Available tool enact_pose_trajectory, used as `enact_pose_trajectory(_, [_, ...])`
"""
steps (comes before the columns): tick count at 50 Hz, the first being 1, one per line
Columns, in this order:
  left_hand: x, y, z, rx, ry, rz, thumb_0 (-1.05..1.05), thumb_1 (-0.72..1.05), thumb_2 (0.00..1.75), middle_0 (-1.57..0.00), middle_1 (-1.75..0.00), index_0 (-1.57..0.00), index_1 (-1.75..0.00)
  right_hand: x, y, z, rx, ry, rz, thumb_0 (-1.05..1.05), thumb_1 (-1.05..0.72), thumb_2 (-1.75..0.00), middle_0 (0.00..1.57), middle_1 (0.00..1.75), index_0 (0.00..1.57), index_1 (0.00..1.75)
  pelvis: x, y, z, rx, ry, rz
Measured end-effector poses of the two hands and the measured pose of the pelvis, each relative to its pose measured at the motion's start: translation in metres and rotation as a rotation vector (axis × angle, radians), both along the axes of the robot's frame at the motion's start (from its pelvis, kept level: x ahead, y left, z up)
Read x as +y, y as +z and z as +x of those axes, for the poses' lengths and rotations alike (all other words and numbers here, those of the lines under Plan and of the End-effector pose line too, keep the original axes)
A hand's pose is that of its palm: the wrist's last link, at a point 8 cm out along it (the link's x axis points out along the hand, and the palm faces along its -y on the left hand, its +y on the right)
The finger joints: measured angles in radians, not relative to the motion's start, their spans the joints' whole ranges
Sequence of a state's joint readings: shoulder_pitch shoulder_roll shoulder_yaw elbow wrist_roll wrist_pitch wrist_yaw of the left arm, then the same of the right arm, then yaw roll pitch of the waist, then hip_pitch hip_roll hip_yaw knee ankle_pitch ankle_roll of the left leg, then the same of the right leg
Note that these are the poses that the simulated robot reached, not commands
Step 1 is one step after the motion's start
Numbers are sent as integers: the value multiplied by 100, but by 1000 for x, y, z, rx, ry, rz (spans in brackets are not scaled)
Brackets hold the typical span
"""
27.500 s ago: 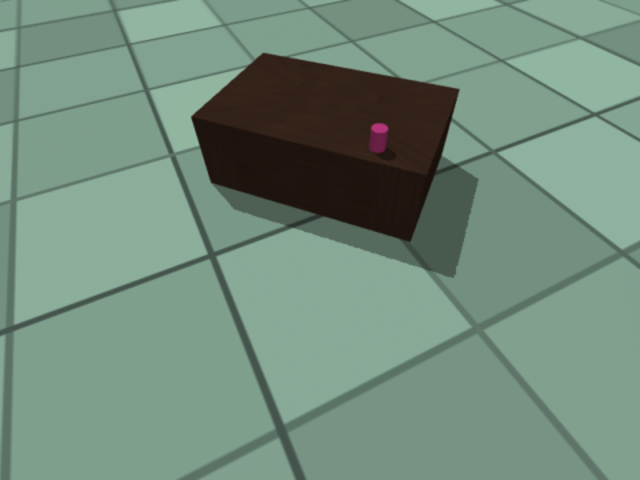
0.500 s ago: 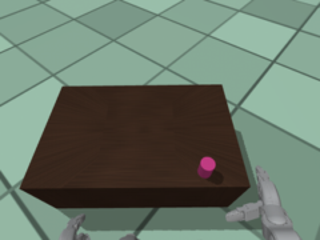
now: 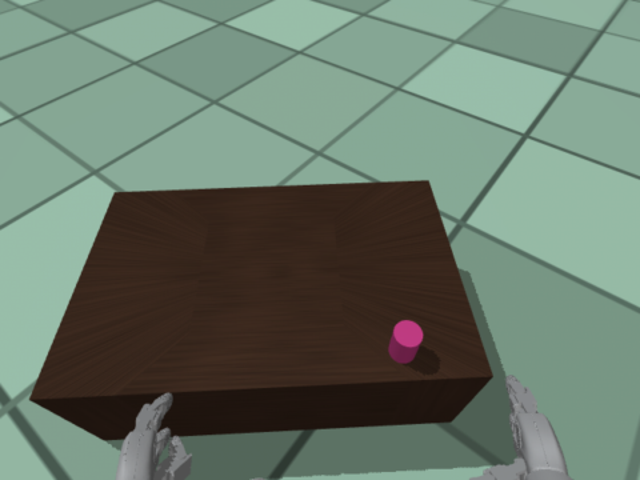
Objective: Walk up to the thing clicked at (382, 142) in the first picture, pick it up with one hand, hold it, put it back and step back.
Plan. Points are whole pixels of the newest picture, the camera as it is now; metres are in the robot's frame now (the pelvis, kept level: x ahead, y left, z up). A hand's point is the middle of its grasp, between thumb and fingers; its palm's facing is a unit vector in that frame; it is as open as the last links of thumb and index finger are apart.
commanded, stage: home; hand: right
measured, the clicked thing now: (405, 342) +0.43 -0.17 -0.33
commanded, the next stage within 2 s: stand in 1.58 s
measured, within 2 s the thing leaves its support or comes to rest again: neither
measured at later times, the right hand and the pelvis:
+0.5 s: hand (496, 461) +0.16 -0.19 -0.06, palm faces +0.11 +0.95 -0.28, open 17.6 cm; pelvis -0.01 -0.01 -0.01, yaw +1 degrees
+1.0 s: hand (493, 455) +0.17 -0.19 -0.06, palm faces +0.11 +0.95 -0.29, open 17.5 cm; pelvis +0.00 -0.01 -0.01, yaw +1 degrees
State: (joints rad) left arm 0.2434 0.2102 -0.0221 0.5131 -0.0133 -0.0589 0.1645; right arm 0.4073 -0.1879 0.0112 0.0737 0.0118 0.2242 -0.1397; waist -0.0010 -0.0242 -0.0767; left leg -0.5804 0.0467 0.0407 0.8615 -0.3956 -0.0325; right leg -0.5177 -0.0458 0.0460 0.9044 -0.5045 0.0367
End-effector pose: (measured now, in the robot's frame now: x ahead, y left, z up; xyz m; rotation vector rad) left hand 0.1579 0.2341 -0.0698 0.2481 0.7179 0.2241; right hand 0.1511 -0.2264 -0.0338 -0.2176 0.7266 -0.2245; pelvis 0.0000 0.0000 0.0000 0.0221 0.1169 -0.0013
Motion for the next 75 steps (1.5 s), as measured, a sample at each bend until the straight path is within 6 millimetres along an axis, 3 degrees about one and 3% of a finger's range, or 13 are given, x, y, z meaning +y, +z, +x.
enact_pose_trajectory(7, [0,-5,-20,20,22,0,2,90,90,-20,-30,-20,-30,-3,-2,-5,9,9,0,0,55,-5,5,5,6,6,-4,-2,-5,-4,8,3])
enact_pose_trajectory(13, [-3,-4,-26,7,24,2,2,90,90,-20,-30,-20,-30,-7,-2,-10,8,16,-7,-1,56,-4,5,5,6,5,-8,-3,-10,-3,12,5])
enact_pose_trajectory(41, [-11,-1,-10,-46,-7,12,2,89,90,-21,-30,-20,-30,-11,-2,-9,6,13,-4,-1,57,-4,5,5,6,5,-11,-7,-7,12,8,11])
enact_pose_trajectory(75, [-3,-3,-13,-46,7,21,2,89,90,-21,-30,-20,-30,-7,-2,-9,20,13,-12,-1,55,-5,5,5,6,5,-7,-9,-7,16,8,7])
